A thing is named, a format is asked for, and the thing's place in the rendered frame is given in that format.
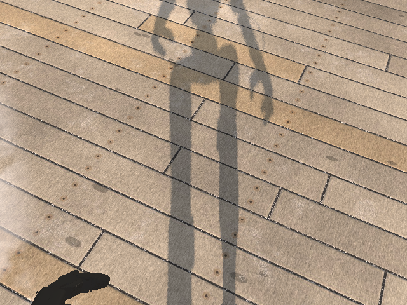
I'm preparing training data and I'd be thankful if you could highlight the left robot hand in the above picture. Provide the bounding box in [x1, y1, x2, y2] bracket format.
[31, 270, 110, 305]

